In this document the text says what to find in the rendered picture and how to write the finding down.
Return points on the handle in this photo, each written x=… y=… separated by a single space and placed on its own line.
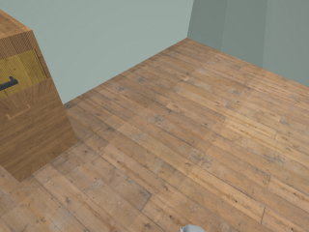
x=8 y=84
x=20 y=114

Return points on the cabinet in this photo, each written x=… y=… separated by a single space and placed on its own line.
x=33 y=140

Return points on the drawer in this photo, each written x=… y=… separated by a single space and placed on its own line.
x=25 y=68

